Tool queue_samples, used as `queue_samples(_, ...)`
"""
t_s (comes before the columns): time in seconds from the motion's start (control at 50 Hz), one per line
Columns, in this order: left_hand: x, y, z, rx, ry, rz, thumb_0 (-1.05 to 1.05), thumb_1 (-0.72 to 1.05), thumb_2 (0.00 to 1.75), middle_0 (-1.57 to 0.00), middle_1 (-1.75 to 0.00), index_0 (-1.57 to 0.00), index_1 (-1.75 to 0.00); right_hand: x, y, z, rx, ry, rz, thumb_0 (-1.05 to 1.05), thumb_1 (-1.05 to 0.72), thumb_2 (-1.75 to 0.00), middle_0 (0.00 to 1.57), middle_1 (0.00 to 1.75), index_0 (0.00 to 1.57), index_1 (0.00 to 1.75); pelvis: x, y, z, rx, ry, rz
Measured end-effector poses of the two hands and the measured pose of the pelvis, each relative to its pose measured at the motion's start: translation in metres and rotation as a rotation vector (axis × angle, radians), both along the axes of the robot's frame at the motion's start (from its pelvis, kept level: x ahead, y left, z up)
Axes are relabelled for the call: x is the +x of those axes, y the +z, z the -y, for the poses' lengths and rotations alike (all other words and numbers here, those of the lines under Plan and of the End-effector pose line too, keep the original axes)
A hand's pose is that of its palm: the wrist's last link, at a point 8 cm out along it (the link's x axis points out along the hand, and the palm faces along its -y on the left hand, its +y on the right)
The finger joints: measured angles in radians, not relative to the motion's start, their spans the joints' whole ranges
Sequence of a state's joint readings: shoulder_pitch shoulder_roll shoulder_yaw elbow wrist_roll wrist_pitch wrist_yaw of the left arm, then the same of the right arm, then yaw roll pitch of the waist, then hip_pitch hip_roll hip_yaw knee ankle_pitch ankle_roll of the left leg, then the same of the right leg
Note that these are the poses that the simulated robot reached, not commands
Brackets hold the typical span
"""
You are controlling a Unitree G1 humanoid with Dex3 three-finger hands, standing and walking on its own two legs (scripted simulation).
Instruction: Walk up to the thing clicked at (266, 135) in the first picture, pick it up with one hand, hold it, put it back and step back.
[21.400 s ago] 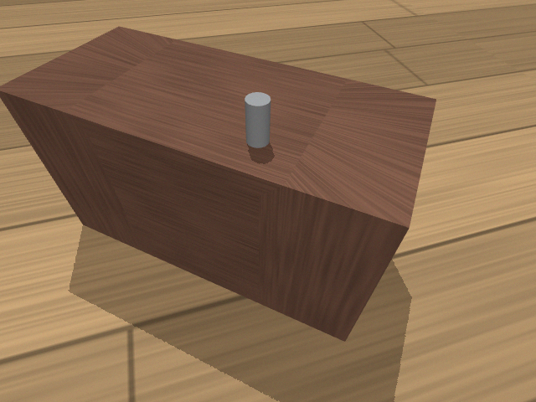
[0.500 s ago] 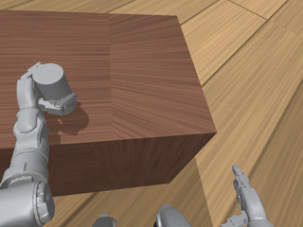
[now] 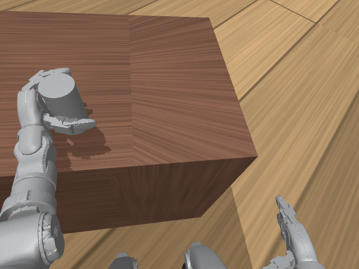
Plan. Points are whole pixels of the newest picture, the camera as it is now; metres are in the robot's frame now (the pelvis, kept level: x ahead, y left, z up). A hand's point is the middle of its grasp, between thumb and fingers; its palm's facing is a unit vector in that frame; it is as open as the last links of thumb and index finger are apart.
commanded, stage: open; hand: left
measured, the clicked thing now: (67, 106) +0.47 +0.19 +0.07
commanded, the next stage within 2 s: withdraw in 0.04 s
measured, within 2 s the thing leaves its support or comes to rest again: neither
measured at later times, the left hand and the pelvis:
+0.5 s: hand (22, 72) +0.49 +0.24 +0.15, palm faces +0.19 -0.98 -0.01, open 17.4 cm; pelvis +0.01 +0.00 +0.02, yaw +0 degrees
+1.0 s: hand out of the picture +0.42 +0.33 +0.17, palm faces +0.38 -0.88 -0.30, open 17.5 cm; pelvis +0.02 +0.00 +0.05, yaw +1 degrees
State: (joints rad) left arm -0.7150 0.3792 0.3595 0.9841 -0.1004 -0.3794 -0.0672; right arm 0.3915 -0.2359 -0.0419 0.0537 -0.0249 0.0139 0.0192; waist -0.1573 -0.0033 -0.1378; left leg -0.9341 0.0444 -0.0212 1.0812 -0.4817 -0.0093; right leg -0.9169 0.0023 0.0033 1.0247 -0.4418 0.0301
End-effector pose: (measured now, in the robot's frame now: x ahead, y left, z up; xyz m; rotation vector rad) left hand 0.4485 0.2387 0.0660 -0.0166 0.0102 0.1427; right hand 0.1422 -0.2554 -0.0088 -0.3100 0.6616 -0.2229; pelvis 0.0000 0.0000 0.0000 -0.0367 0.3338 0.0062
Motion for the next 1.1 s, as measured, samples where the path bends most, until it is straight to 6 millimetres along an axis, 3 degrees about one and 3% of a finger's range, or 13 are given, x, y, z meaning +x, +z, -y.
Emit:
queue_samples(0.28,0.001,0.002,-0.004,0.011,-0.002,-0.004,-0.01,-0.54,0.12,-0.25,-0.17,-0.24,-0.18,0.006,0.004,0.004,-0.008,-0.007,-0.003,-0.01,0.51,-0.06,0.06,0.06,0.06,0.05,0.005,0.002,0.0,0.001,-0.001,0.004)
queue_samples(0.42,0.005,0.048,-0.029,0.029,0.038,0.061,-0.01,-0.54,0.07,-0.13,-0.09,-0.11,-0.1,0.007,0.009,0.007,0.001,-0.03,-0.005,-0.01,0.51,-0.06,0.06,0.05,0.06,0.05,0.009,0.011,0.001,0.002,0.001,0.035)
queue_samples(0.58,0.008,0.109,-0.059,0.051,0.033,0.05,-0.01,-0.57,0.03,-0.08,-0.06,-0.08,-0.06,0.008,-0.003,0.001,0.065,-0.053,-0.049,-0.01,0.51,-0.06,0.06,0.05,0.06,0.05,0.014,0.024,0.0,0.004,0.002,0.07)
queue_samples(0.72,0.002,0.124,-0.069,0.182,0.043,-0.09,-0.01,-0.57,0.04,-0.07,-0.05,-0.07,-0.05,0.011,-0.004,-0.004,0.119,-0.059,-0.063,-0.01,0.55,-0.05,0.06,0.06,0.06,0.05,0.017,0.036,-0.002,0.014,-0.003,0.11)
queue_samples(0.86,-0.02,0.126,-0.101,0.232,0.179,-0.162,-0.01,-0.56,0.05,-0.07,-0.05,-0.07,-0.05,0.012,0.012,0.012,0.096,-0.082,-0.042,-0.01,0.56,-0.06,0.06,0.06,0.06,0.05,0.02,0.045,0.0,0.023,-0.006,0.143)
queue_samples(0.96,-0.05,0.122,-0.124,0.265,0.26,-0.18,-0.01,-0.56,0.06,-0.07,-0.04,-0.06,-0.05,0.012,0.007,0.012,0.105,-0.067,-0.08,-0.01,0.55,-0.06,0.06,0.06,0.05,0.05,0.021,0.049,0.001,0.022,0.001,0.158)
queue_samples(1.02,-0.071,0.118,-0.127,0.298,0.278,-0.179,-0.01,-0.56,0.06,-0.07,-0.04,-0.05,-0.05,0.015,0.001,0.007,0.124,-0.049,-0.1,-0.01,0.55,-0.06,0.06,0.06,0.05,0.05,0.023,0.05,0.001,0.02,0.006,0.17)
queue_samples(1.1,-0.104,0.112,-0.115,0.336,0.267,-0.15,-0.01,-0.57,0.06,-0.07,-0.04,-0.05,-0.05,0.023,-0.002,0.0,0.142,-0.035,-0.091,-0.01,0.54,-0.07,0.06,0.06,0.06,0.05,0.025,0.052,-0.001,0.02,0.01,0.193)
